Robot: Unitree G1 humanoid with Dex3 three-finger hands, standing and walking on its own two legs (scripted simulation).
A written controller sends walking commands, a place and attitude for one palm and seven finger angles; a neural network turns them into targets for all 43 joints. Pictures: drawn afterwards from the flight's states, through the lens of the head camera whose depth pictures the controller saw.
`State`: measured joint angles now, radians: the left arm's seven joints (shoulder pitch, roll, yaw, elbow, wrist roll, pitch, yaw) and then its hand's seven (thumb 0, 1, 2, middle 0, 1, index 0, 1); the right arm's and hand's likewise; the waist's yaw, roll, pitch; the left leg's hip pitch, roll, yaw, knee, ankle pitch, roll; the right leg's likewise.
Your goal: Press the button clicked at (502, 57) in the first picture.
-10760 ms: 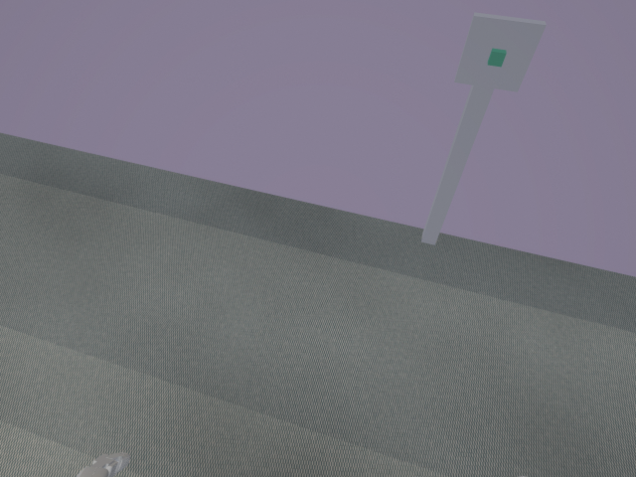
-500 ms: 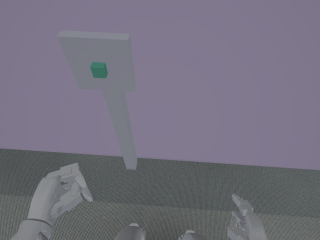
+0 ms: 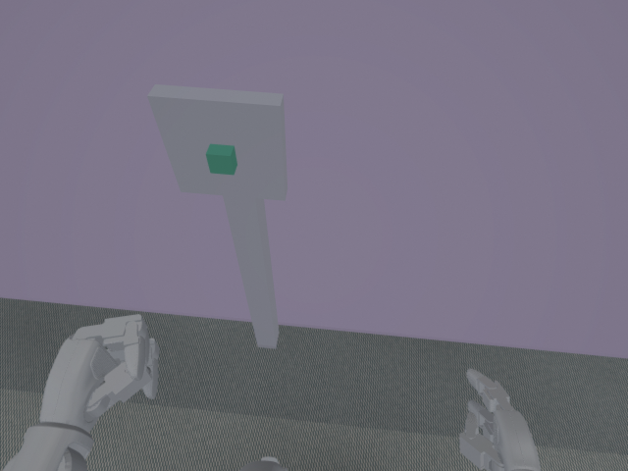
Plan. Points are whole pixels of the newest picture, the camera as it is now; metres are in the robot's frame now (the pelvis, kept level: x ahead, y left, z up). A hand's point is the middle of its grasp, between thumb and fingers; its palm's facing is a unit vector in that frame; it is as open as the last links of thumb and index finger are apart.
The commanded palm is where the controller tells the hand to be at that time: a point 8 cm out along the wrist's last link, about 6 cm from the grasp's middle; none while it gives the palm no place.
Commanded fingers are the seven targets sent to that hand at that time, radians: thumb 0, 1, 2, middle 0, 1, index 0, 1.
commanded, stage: raise the hand and make a fist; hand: left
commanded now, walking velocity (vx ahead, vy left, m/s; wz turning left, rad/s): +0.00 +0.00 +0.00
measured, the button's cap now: (222, 158) +0.52 +0.18 +0.10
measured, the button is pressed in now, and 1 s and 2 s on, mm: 0 0 0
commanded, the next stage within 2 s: aim a knuckle at the button in 0.68 s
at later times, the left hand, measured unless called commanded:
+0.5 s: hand (130, 361) +0.22 +0.21 +0.08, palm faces -0.02 -1.00 -0.05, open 3.1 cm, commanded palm +0.19 +0.27 +0.09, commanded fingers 0.00 0.90 0.90 -1.30 -1.50 -1.30 -1.50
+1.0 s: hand (161, 340) +0.24 +0.19 +0.08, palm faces -0.04 -1.00 -0.04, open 3.1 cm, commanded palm +0.23 +0.25 +0.08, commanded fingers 0.00 0.90 0.90 -1.30 -1.50 -1.30 -1.50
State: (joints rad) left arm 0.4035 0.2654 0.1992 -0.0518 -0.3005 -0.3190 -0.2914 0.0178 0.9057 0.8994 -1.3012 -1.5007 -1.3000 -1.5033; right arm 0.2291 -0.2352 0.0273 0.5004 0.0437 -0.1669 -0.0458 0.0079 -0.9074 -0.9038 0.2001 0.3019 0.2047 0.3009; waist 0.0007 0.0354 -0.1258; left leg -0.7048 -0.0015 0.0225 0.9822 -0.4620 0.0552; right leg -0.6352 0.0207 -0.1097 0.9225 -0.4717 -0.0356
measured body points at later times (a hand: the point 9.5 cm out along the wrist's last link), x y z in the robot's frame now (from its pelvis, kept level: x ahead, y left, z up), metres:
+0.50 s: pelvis -0.01 +0.01 +0.01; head +0.01 +0.01 +0.46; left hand +0.21 +0.26 +0.09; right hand +0.15 -0.23 -0.05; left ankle +0.02 +0.08 -0.68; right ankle -0.01 -0.10 -0.68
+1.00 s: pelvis -0.01 -0.01 +0.01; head +0.03 -0.01 +0.46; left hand +0.24 +0.24 +0.08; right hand +0.17 -0.24 -0.06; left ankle +0.02 +0.08 -0.68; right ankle -0.01 -0.10 -0.68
